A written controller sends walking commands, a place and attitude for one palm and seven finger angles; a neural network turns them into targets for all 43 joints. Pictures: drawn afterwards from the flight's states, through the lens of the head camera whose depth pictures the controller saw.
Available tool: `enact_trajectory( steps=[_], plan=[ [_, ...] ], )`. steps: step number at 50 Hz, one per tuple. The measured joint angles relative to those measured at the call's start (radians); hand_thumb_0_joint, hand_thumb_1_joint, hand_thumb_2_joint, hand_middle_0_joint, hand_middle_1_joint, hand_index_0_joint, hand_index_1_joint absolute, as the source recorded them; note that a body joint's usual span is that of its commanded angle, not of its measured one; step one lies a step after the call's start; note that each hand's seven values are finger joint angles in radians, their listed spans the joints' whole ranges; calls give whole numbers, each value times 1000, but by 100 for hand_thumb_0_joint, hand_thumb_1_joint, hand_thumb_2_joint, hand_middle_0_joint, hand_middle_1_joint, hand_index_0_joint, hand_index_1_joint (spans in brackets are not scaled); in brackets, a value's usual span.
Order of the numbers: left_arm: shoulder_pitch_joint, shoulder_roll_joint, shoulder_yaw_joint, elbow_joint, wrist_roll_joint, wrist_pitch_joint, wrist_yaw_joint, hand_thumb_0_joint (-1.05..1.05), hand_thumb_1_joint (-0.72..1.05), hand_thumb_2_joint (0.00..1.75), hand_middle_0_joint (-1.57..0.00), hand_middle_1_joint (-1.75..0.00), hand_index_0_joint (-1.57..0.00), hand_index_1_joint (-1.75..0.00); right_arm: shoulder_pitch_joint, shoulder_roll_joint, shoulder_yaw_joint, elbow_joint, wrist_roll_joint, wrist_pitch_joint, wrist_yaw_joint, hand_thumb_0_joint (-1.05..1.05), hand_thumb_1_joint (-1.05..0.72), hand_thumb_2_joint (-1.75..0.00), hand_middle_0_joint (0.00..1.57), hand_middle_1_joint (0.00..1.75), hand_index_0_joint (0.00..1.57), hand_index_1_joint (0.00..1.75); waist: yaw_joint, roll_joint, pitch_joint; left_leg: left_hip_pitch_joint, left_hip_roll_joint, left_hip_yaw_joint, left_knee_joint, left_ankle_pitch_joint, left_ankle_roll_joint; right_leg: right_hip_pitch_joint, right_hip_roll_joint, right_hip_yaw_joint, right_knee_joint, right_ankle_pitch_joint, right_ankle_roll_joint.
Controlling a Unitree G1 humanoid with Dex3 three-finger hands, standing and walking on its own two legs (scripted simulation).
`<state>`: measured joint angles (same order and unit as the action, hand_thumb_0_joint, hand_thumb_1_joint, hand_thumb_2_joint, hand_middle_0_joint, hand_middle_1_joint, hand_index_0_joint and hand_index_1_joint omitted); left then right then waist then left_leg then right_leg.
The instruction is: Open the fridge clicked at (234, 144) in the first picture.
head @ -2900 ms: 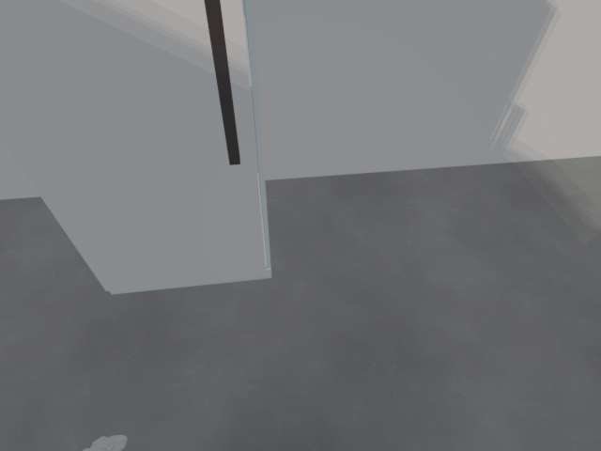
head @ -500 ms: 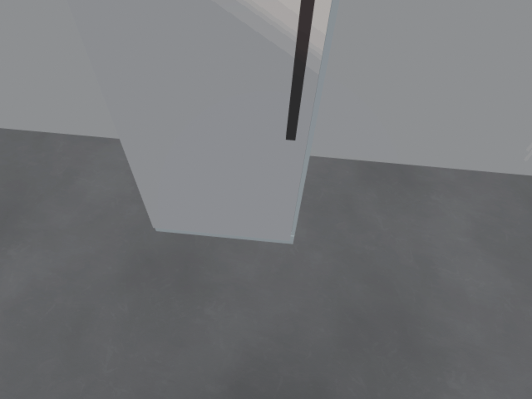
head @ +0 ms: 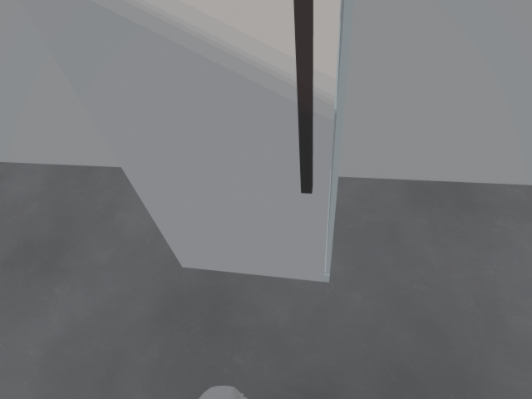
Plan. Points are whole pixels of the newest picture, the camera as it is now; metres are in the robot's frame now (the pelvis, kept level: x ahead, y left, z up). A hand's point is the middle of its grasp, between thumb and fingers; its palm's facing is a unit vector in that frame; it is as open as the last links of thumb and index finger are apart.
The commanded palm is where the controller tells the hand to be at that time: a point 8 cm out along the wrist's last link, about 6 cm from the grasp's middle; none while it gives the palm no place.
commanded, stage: take the last steps up to it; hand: right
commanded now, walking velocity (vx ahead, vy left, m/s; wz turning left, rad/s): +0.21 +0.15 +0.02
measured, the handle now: (306, 103) +0.61 -0.05 +0.12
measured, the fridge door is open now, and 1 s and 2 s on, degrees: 0 0 0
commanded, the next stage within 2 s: come to a stop and stand still in 0.16 s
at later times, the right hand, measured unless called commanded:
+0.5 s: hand (329, 338) +0.27 -0.08 -0.18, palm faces -0.04 +0.98 -0.18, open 7.4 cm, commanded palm none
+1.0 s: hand out of the picture +0.08 -0.21 -0.19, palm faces +0.11 +0.97 -0.20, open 7.4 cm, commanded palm none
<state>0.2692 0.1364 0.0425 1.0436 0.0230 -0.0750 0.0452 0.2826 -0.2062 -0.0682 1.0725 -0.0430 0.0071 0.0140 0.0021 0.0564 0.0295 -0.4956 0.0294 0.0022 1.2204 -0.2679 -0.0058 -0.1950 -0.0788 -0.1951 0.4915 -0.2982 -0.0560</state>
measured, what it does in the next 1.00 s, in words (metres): steps on the spot: left foot, then right foot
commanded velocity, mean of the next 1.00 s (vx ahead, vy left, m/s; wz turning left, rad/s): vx -0.07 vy -0.04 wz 0.00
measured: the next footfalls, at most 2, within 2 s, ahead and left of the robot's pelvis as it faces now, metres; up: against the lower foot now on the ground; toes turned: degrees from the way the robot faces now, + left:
left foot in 0.36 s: +0.27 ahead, +0.18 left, +0.00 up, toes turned +8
right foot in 0.84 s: +0.12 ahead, -0.09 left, +0.00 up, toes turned -5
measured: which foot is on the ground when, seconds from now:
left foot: up 0.00-0.34, down 0.36-0.86, up 0.88-1.00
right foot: down 0.00-0.36, up 0.38-0.82, down 0.84-1.00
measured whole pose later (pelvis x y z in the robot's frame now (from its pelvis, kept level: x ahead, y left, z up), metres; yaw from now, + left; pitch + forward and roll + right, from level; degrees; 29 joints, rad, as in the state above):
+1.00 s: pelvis +0.07 -0.01 +0.00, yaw -2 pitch -1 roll +2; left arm 0.25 0.14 0.02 1.00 0.03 0.05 0.01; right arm 0.28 -0.24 -0.08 1.03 -0.04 0.08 -0.02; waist -0.03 0.05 0.02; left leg -0.52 0.01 -0.03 1.02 -0.34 -0.03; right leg -0.24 0.00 -0.06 0.51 -0.27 -0.06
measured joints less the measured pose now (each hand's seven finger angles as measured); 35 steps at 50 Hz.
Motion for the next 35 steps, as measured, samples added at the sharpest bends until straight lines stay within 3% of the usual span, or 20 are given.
enact_trajectory(
  steps=[4, 8, 12, 15, 17, 18, 20, 22, 25, 30, 35],
  plan=[
    [82, 0, -4, 49, 1, 10, -2, -1, 95, 90, -21, -30, -20, -30, -50, -21, -12, -30, -1, 6, -3, 1, -91, -90, 19, 30, 20, 30, 7, -2, 0, -98, 28, -10, -10, 87, -14, 72, -1, -6, -74, -1, 11],
    [152, -20, -10, 84, 5, 17, -4, 0, 93, 90, -20, -30, -20, -30, -88, -26, -9, -32, -2, 22, 3, 0, -91, -90, 19, 30, 19, 30, 28, -2, 11, -127, 51, 25, -117, 127, -24, 128, 0, -13, -107, -24, 26],
    [200, -42, -15, 108, 12, 23, -7, 0, 92, 90, -20, -30, -20, -30, -134, -12, 8, -28, 2, 30, 12, 1, -91, -90, 19, 30, 19, 30, 62, -9, 41, -86, 60, 79, -348, 105, -17, 175, -2, -15, -116, -58, 49],
    [224, -50, -13, 126, 13, 32, -10, 0, 91, 90, -20, -30, -20, -30, -168, 10, 21, -31, 8, 21, 12, 1, -91, -90, 19, 30, 19, 30, 82, -23, 63, -29, 42, 107, -513, 72, 6, 202, -11, -18, -95, -101, 75],
    [242, -51, -12, 138, 7, 42, -12, 0, 91, 90, -21, -30, -20, -30, -180, 28, 30, -39, 11, 1, 8, 1, -91, -90, 19, 30, 19, 30, 87, -41, 70, 40, 21, 127, -633, 127, 17, 203, -26, -13, -34, -151, 96],
    [254, -55, -12, 144, 0, 46, -14, 1, 91, 90, -21, -30, -20, -30, -180, 33, 35, -44, 10, -17, 3, 1, -91, -90, 19, 30, 19, 30, 87, -38, 66, 78, 25, 131, -678, 200, 34, 181, -28, -4, 41, -180, 103],
    [225, -43, -12, 150, -18, 64, -19, 1, 91, 90, -21, -30, -20, -30, -193, 59, 40, -44, 14, -49, -14, 1, -91, -90, 19, 30, 20, 30, 81, -71, 81, 76, 13, 144, -618, 115, 53, 89, -30, 82, 278, -247, 94],
    [183, -30, -1, 133, -28, 81, -16, 1, 91, 90, -21, -30, -20, -30, -201, 78, 49, -49, 16, -51, -26, 1, -91, -90, 19, 30, 20, 30, 84, -88, 90, 101, 15, 156, -608, 65, 54, -1, 1, 150, 467, -272, 83],
    [96, -11, 13, 97, -26, 106, -13, 1, 91, 90, -21, -30, -20, -30, -207, 91, 50, -60, 20, -38, -44, 0, -90, -90, 20, 30, 20, 30, 61, -79, 87, 134, 28, 152, -643, 74, 47, -127, 41, 166, 649, -257, 88],
    [-56, 52, 41, 7, -7, 140, -22, 1, 91, 90, -20, -30, -20, -30, -214, 88, 33, -84, 19, -17, -61, -1, -91, -90, 20, 30, 20, 30, 27, -98, 72, 142, 43, 156, -694, 118, 44, -289, 65, 189, 728, -156, 112],
    [-151, 94, 52, -64, 4, 146, -35, 0, 91, 90, -20, -30, -19, -30, -188, 54, 21, -97, 8, 9, -63, 0, -91, -90, 20, 30, 20, 30, -1, -98, 54, 123, 60, 152, -700, 150, 27, -304, 60, 199, 655, -96, 119]
  ],
)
